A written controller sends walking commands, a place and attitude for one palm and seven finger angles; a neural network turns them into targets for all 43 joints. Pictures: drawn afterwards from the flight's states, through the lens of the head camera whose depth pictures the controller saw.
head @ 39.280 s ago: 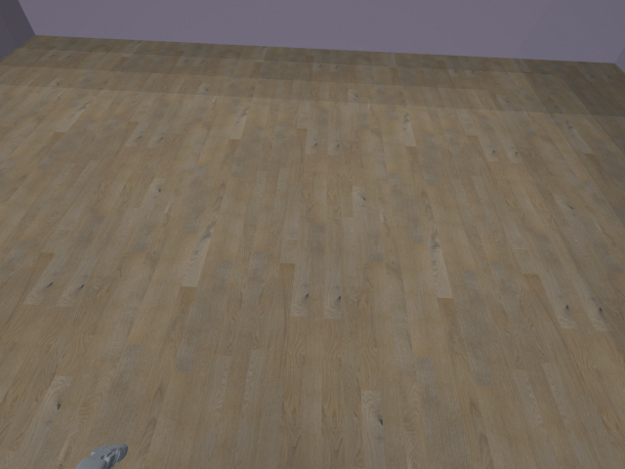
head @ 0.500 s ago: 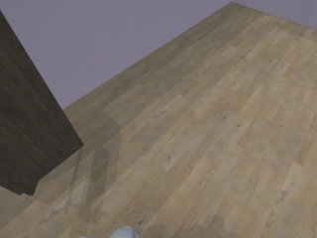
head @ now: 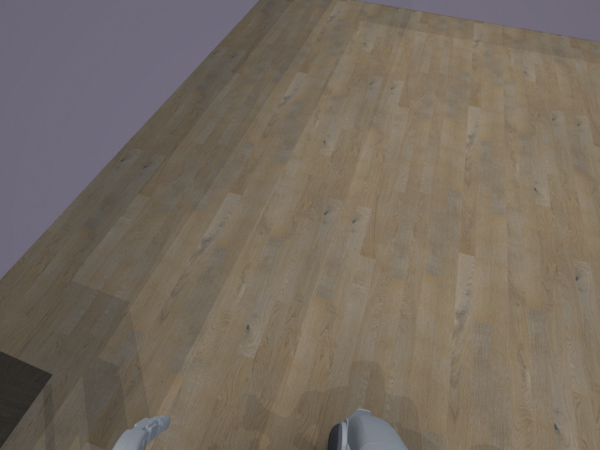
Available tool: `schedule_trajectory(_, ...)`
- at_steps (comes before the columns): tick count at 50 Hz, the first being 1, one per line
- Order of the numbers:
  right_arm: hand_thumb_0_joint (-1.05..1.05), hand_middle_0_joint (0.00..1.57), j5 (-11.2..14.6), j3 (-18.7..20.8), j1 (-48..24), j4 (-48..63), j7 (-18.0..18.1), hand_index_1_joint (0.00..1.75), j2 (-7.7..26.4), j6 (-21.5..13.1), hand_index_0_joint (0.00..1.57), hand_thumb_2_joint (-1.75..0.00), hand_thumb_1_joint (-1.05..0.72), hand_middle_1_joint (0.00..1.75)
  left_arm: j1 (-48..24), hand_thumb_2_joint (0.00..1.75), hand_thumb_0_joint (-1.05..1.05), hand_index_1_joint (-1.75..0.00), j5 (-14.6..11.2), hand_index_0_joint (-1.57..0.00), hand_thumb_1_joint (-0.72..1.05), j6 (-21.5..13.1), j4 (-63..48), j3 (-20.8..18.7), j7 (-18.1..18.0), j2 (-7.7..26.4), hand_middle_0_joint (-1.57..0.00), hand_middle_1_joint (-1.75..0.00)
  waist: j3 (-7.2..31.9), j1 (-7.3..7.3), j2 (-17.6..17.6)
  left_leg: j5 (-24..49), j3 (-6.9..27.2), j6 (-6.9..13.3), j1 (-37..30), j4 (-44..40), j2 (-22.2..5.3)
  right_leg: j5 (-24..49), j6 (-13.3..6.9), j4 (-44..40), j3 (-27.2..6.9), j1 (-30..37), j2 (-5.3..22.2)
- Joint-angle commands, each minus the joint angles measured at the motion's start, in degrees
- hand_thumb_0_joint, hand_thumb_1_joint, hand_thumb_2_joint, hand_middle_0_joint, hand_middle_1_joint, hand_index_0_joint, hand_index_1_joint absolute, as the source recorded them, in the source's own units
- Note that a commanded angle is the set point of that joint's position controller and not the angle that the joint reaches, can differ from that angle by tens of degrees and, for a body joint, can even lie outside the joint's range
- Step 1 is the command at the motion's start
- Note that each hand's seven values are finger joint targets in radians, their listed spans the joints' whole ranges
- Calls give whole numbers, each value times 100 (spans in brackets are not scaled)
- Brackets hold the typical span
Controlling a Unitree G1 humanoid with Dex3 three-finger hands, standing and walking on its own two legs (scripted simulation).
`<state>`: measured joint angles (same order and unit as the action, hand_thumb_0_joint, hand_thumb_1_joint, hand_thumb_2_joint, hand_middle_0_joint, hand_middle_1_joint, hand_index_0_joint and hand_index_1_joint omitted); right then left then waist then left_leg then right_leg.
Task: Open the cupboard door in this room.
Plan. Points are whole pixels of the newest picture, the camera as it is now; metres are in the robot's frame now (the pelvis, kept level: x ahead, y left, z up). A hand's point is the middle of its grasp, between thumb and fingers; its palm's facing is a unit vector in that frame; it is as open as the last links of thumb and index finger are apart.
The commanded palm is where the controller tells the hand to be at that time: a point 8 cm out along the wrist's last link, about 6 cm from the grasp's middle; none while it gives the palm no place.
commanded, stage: walk to a spot facing it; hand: left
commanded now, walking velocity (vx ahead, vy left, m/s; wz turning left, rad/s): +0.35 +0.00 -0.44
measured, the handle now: out of the picture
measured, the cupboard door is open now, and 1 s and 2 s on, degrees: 43 43 43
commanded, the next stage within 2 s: turn to face it in 1.08 s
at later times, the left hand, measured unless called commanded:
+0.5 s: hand (209, 393) +0.22 +0.15 -0.17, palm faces -0.05 -0.98 -0.17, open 7.3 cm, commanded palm none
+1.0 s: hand (273, 194) +0.63 +0.06 -0.15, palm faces -0.40 -0.90 -0.19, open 7.4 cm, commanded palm none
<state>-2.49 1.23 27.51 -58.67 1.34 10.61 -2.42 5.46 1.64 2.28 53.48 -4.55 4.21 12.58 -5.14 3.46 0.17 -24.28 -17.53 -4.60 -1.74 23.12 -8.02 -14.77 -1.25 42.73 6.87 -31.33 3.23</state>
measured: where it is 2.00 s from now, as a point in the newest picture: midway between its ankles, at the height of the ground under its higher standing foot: (361, 288)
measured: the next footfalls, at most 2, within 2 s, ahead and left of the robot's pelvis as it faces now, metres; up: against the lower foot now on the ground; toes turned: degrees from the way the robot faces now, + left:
right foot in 0.04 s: +0.14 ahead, -0.11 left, +0.00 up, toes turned -8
left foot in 0.56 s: +0.40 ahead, +0.06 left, +0.00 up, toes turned -4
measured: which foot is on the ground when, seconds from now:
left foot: down 0.00-0.04, up 0.06-0.54, down 0.56-1.00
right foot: up 0.00-0.02, down 0.04-0.56, up 0.58-1.00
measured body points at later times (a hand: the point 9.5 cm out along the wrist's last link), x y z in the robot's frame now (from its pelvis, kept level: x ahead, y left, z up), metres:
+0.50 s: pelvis +0.22 -0.03 +0.01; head +0.26 -0.02 +0.46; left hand +0.22 +0.20 -0.15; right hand +0.33 -0.28 -0.12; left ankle +0.34 +0.08 -0.71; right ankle +0.11 -0.10 -0.73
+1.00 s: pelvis +0.45 -0.07 +0.01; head +0.48 -0.09 +0.45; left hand +0.65 +0.11 -0.14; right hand +0.25 -0.24 -0.13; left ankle +0.36 +0.07 -0.73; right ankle +0.51 -0.22 -0.70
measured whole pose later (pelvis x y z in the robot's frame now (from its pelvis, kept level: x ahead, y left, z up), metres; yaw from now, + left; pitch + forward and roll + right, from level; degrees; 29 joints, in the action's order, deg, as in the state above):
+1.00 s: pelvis +0.45 -0.07 +0.01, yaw -21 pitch +1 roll +0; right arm -2.3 1.5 28.4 -63.8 1.1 10.3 -3.1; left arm 5.1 1.7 0.5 56.8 -4.1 2.5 11.9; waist -3.5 3.8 -0.2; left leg -21.2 -16.4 -1.8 -2.5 18.7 -3.9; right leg -9.6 -2.1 40.6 6.3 -31.2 4.3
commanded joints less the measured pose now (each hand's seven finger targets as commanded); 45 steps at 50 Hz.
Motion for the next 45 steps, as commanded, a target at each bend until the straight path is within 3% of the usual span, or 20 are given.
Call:
schedule_trajectory(1, 0, 20, 150, 246, -429, 476, -52, 30, 1091, -116, 20, -90, -90, 30, 1850, 90, 0, -30, 11, -20, 90, -409, 81, -217, -122, 865, -20, -30, 1272, -1291, -23, 4193, 9, 477, 1617, 2601, -805, 11, -587, -1150, -238, 3723, -132)
schedule_trajectory(2, 0, 20, 266, 139, -396, 715, -90, 30, 547, -122, 20, -90, -90, 30, 2550, 90, 0, -30, -2, -20, 90, -462, 238, -440, -251, 1657, -20, -30, 1922, -1480, -1828, -697, 192, 112, 3764, 4778, 355, -126, -1265, -1938, -3502, 5179, 1767)
schedule_trajectory(3, 0, 20, 250, 165, -924, 882, -73, 30, 693, -92, 20, -90, -90, 30, 2408, 90, 0, -30, -154, -20, 90, -410, 250, -445, -345, 1805, -20, -30, 1658, -1371, -1761, -1066, 1288, 250, 4401, 5728, 325, -157, -1368, -2676, -4362, 4717, 2056)
schedule_trajectory(4, 0, 20, 244, 230, -1042, 827, -81, 30, 723, -79, 20, -90, -90, 30, 1827, 90, 0, -30, -179, -20, 90, -392, 125, -375, -379, 1558, -20, -30, 869, -1061, -1022, -344, 1614, 300, 4546, 5852, -4, -713, -1370, -2879, -3786, 3952, 1987)
schedule_trajectory(5, 0, 20, 207, 250, -1099, 779, -83, 30, 645, -72, 20, -90, -90, 30, 1296, 90, 0, -30, -157, -20, 90, -405, -54, -253, -398, 1205, -20, -30, 616, -800, -746, 200, 1690, 262, 4209, 5633, -151, -878, -1155, -2985, -3308, 2926, 1694)
schedule_trajectory(6, 0, 20, 163, 262, -1025, 632, -79, 30, 597, -16, 20, -90, -90, 30, 840, 90, 0, -30, -126, -20, 90, -431, -155, -172, -419, 945, -20, -30, 487, -517, -556, 454, 1722, 221, 3793, 5278, -227, -660, -999, -3041, -2753, 2312, 1442)
schedule_trajectory(8, 0, 20, 93, 223, -810, 445, -93, 30, 437, 96, 20, -90, -90, 30, 653, 90, 0, -30, -77, -20, 90, -535, -200, -77, -434, 650, -20, -30, 356, -258, -478, 714, 1668, 155, 3339, 4633, -221, 329, -896, -3138, -2006, 1684, 1117)
schedule_trajectory(11, 0, 20, 85, 228, -664, 382, -122, 30, 296, 142, 20, -90, -90, 30, 858, 90, 0, -30, -42, -20, 90, -639, -12, -78, -435, 601, -20, -30, 674, -135, -482, 857, 1568, 121, 3285, 3870, -74, 1147, -948, -2991, -1689, 2049, 864)
schedule_trajectory(17, 0, 20, 108, 239, -1863, 797, -199, 30, 303, 44, 20, -90, -90, 30, 1483, 90, 0, -30, -80, -20, 90, -736, 318, -47, -414, 468, -20, -30, 439, -435, -540, 1244, 1548, 101, 4067, 2811, 61, 2000, -1067, -2916, -1807, 3043, 873)
schedule_trajectory(23, 0, 20, 136, 218, -2547, 939, -269, 30, 267, -57, 20, -90, -90, 30, 1745, 90, 0, -30, -57, -20, 90, -722, 535, -4, -468, 572, -20, -30, 86, -539, -611, 1107, 1318, 280, 3178, 1439, 370, 2657, -924, -2669, -1809, 3039, 965)
schedule_trajectory(25, 0, 20, 106, 250, -1973, 722, -204, 30, 390, -105, 20, -90, -90, 30, 1638, 90, 0, -30, -94, -20, 90, -721, 566, -23, -467, 601, -20, -30, 312, -205, -465, 1332, 1073, 385, 2053, 804, 668, 3436, -748, -1985, -1530, 2799, 725)
schedule_trajectory(26, 0, 20, 80, 313, -1266, 484, -154, 30, 583, -137, 20, -90, -90, 30, 1581, 90, 0, -30, -104, -20, 90, -722, 562, -22, -464, 571, -20, -30, 622, 90, -220, 1591, 1168, 500, 813, 484, 637, 3472, -571, -1074, -1352, 2206, 485)
schedule_trajectory(27, 0, 20, 7, 433, -318, 271, -92, 30, 1127, -172, 20, -90, -90, 30, 1632, 90, 0, -30, -146, -20, 90, -725, 449, -16, -440, 388, -20, -30, 1265, 436, 638, 1538, 2653, 934, -612, 337, -482, 2050, -304, 296, -1019, 1054, 28)
schedule_trajectory(28, 0, 20, -42, 520, 303, 155, -64, 30, 1611, -162, 20, -90, -90, 30, 1876, 90, 0, -30, -188, -20, 90, -750, 387, 65, -383, 184, -20, -30, 1874, 450, 1763, 1637, 4407, 1610, -1571, -319, -1965, -1365, -122, 2331, -466, -48, -641)
schedule_trajectory(29, 0, 20, 14, 469, 201, 198, -33, 30, 1496, -96, 20, -90, -90, 30, 1499, 90, 0, -30, -117, -20, 90, -763, 286, 45, -414, 343, -20, -30, 1566, 439, 1215, 1642, 4690, 1828, -1156, -603, -2165, -1571, -197, 3162, -945, -420, -366)
schedule_trajectory(30, 0, 20, 27, 404, -214, 254, -38, 30, 1182, -103, 20, -90, -90, 30, 1238, 90, 0, -30, -54, -20, 90, -738, 291, 15, -414, 336, -20, -30, 989, 238, 715, 1280, 4172, 1653, -298, -774, -1872, -1139, -168, 3469, -989, -635, -118)
schedule_trajectory(32, 0, 20, 46, 260, -715, 368, -18, 30, 675, -197, 20, -90, -90, 30, 1013, 90, 0, -30, -20, -20, 90, -641, 319, 4, -312, 183, -20, -30, 252, -37, 481, 1305, 3213, 1318, 852, -1054, -1490, -423, -52, 3331, -978, -551, 219)
schedule_trajectory(36, 0, 20, 95, 217, -642, 159, 11, 30, 536, -301, 20, -90, -90, 30, 1263, 90, 0, -30, 4, -20, 90, -399, 378, 44, -243, -161, -20, -30, 414, -376, 560, 2312, 1764, 1071, 866, -1196, -1006, 122, 85, 2459, -752, -354, 261)
schedule_trajectory(40, 0, 20, 98, 199, -330, 9, -18, 30, 515, -265, 20, -90, -90, 30, 759, 90, 0, -30, 26, -20, 90, -320, 222, 56, -190, -209, -20, -30, 150, -327, 644, 2222, 1146, 1012, 895, -1351, -815, 725, 115, 1444, -477, -469, 300)
schedule_trajectory(45, 0, 20, 38, 157, 148, -183, -17, 30, 618, -210, 20, -90, -90, 30, -202, 90, 0, -30, 3, -20, 90, -319, -64, 100, -144, -135, -20, -30, -226, -90, 689, 2699, 889, 1051, 540, -1252, -1028, 732, 4, 88, -145, -408, 246)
